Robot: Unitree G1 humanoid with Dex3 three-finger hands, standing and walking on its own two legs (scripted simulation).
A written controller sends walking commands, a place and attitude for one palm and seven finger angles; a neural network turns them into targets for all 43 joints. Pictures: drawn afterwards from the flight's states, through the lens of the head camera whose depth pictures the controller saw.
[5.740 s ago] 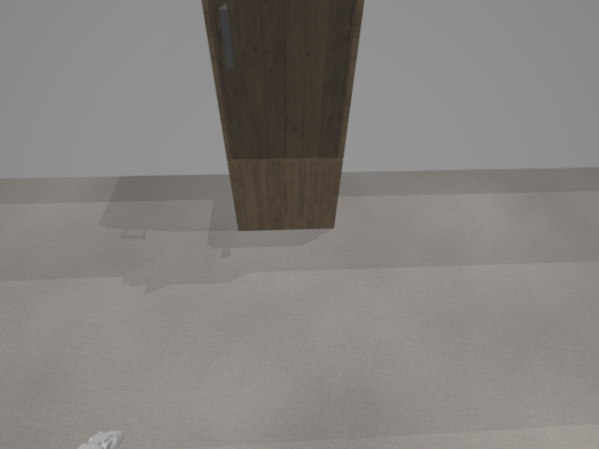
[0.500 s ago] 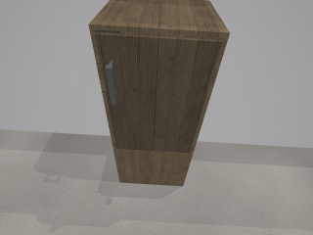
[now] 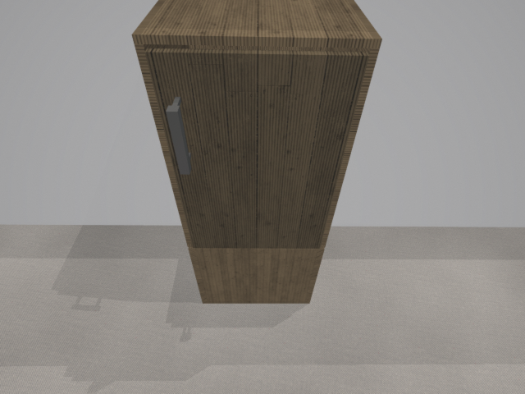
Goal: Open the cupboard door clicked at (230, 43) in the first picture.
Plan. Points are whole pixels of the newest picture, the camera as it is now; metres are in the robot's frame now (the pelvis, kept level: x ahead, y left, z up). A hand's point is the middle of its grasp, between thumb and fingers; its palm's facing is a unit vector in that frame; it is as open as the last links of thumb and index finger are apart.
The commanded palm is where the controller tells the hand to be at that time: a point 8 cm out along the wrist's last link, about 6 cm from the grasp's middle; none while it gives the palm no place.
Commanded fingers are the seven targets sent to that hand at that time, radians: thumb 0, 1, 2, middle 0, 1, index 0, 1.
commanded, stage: come to a stop and stand still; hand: left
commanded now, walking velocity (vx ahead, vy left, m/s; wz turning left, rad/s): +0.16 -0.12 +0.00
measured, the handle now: (181, 136) +0.57 +0.20 +0.09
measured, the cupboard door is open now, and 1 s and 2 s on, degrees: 0 0 0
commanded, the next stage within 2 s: look again from close up in 1.62 s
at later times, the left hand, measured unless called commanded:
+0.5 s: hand out of the picture +0.05 +0.20 -0.17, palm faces +0.01 -0.98 -0.20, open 7.3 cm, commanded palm none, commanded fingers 0.00 0.90 0.90 -0.20 -0.30 -0.20 -0.30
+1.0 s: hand out of the picture +0.01 +0.17 -0.18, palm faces +0.06 -0.99 -0.13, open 7.3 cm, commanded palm none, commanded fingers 0.00 0.90 0.90 -0.20 -0.30 -0.20 -0.30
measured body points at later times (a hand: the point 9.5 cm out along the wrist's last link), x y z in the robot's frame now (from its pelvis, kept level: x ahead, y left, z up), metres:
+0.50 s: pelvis +0.03 +0.03 +0.01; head +0.07 +0.04 +0.45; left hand +0.05 +0.25 -0.16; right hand +0.09 -0.21 -0.14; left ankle +0.04 +0.09 -0.73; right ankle -0.01 -0.11 -0.69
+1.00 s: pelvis +0.01 +0.01 +0.00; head +0.02 +0.04 +0.45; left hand +0.01 +0.23 -0.17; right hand +0.00 -0.22 -0.15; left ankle +0.02 +0.10 -0.73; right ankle +0.01 -0.14 -0.73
